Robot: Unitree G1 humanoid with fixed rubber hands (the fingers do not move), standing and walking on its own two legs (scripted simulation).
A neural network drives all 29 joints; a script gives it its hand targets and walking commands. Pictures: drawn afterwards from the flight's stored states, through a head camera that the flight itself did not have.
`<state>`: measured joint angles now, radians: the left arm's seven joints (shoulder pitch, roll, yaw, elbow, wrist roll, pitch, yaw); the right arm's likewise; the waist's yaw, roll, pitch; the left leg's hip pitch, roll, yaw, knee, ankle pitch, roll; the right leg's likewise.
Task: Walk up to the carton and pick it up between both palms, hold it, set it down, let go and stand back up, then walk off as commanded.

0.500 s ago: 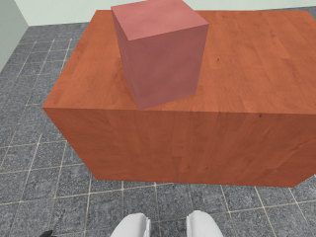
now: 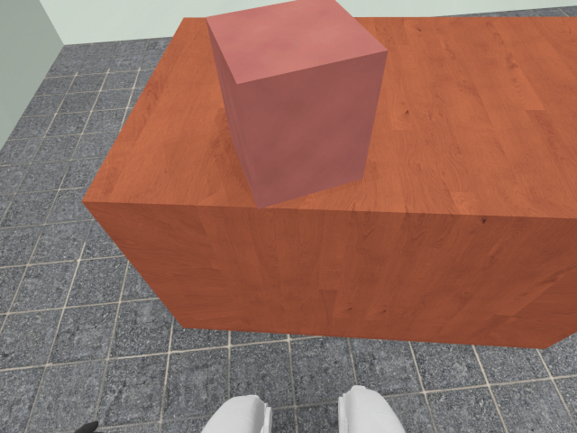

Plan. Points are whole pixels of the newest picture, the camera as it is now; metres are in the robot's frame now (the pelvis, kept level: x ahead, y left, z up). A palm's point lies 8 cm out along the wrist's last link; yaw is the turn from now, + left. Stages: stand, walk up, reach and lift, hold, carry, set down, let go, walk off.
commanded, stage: walk up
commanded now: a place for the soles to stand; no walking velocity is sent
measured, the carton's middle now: (292, 105) +0.60 +0.02 +0.10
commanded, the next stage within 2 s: none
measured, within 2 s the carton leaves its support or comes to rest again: neither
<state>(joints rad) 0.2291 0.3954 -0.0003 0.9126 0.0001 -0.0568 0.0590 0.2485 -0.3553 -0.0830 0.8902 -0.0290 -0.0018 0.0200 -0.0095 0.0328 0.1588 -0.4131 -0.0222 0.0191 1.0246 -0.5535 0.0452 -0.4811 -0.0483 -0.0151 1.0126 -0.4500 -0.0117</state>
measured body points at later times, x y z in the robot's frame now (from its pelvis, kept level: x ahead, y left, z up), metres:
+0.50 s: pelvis +0.01 +0.01 +0.00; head +0.03 +0.01 +0.45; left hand +0.10 +0.34 -0.10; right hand +0.06 -0.30 -0.12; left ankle +0.02 +0.11 -0.68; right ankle +0.05 -0.11 -0.64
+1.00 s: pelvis +0.11 -0.03 +0.04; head +0.13 -0.06 +0.48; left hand +0.19 +0.28 -0.06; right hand +0.16 -0.34 -0.11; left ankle +0.16 +0.10 -0.61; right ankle +0.13 -0.12 -0.68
